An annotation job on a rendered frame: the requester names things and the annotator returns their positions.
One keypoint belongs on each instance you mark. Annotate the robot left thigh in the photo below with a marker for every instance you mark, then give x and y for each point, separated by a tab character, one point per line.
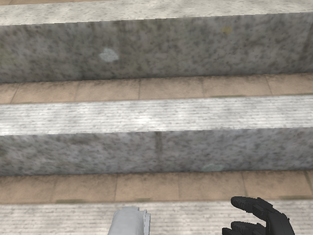
131	221

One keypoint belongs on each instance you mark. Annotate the robot right hand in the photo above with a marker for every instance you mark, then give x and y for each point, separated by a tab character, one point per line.
276	223

